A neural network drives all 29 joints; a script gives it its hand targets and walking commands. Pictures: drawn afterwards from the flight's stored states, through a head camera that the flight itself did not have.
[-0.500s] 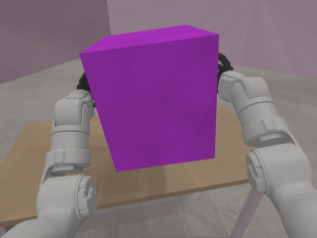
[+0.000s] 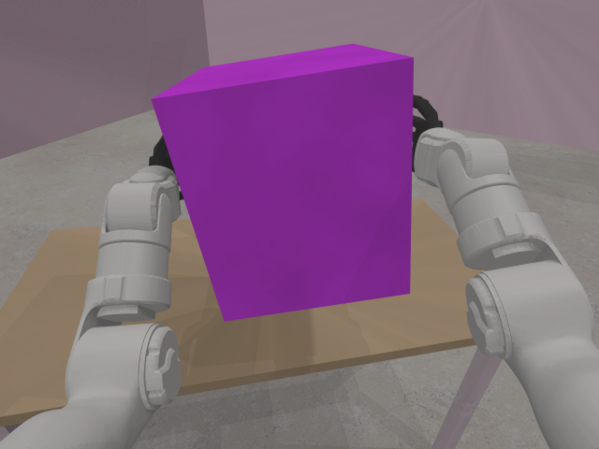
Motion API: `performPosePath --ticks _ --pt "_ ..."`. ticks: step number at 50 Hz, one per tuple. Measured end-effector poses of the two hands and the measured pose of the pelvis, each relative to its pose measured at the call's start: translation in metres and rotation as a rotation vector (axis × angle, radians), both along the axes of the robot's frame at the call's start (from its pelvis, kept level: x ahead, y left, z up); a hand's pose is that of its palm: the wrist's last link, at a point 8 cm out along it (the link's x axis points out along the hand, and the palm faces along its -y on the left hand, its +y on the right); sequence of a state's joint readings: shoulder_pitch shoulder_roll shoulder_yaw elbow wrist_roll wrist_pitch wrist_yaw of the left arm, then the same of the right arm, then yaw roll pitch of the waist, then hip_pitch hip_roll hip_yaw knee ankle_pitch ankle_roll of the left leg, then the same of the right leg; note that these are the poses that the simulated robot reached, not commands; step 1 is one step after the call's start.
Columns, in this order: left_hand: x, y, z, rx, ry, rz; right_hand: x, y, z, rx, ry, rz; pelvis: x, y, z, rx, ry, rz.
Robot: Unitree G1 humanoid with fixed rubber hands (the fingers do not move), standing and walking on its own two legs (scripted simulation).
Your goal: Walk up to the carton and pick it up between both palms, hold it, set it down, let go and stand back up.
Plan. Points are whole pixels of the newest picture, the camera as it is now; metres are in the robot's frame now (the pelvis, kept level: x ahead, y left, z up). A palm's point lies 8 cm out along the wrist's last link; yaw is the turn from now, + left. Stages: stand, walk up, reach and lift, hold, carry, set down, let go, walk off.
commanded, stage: hold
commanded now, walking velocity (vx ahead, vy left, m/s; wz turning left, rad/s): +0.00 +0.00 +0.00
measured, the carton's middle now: (295, 168) +0.43 +0.00 +0.25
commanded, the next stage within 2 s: none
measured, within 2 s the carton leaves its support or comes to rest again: neither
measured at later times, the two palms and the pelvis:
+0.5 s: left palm (167, 181) +0.37 +0.16 +0.26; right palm (428, 151) +0.37 -0.17 +0.30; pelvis +0.00 +0.00 +0.00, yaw +0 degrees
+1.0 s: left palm (161, 182) +0.37 +0.17 +0.26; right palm (422, 150) +0.37 -0.16 +0.30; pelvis +0.00 +0.00 +0.00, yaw +0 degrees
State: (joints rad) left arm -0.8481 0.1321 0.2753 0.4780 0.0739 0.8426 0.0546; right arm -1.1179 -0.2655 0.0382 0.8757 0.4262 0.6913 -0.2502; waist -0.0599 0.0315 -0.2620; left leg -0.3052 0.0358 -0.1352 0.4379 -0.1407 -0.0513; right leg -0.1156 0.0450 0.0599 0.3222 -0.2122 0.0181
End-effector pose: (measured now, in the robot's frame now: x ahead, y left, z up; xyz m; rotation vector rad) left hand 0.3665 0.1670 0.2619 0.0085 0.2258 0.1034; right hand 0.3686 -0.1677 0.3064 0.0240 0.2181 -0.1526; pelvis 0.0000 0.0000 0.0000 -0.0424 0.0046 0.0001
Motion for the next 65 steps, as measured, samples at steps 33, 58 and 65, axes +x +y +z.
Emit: performPosePath --ticks 33,58,65 --pt "0.0007 0.0 -0.0046 -0.006 0.012 -0.003 0.0002 0.0001 -0.0035 -0.013 0.014 -0.001 -0.001 0.0022 -0.0002 -0.001 0.001 -0.003" --pt "-0.0014 0.0005 -0.0017 -0.002 0.007 -0.013 -0.0046 0.0004 -0.0052 0.001 0.011 -0.008 -0.0023 0.0052 -0.0004 -0.004 0.0 -0.01" --pt "-0.0013 -0.0041 0.0007 0.002 0.007 -0.02 -0.0061 -0.0032 0.0006 0.01 0.009 -0.009 -0.0049 0.0056 -0.0003 -0.004 0.003 -0.01"
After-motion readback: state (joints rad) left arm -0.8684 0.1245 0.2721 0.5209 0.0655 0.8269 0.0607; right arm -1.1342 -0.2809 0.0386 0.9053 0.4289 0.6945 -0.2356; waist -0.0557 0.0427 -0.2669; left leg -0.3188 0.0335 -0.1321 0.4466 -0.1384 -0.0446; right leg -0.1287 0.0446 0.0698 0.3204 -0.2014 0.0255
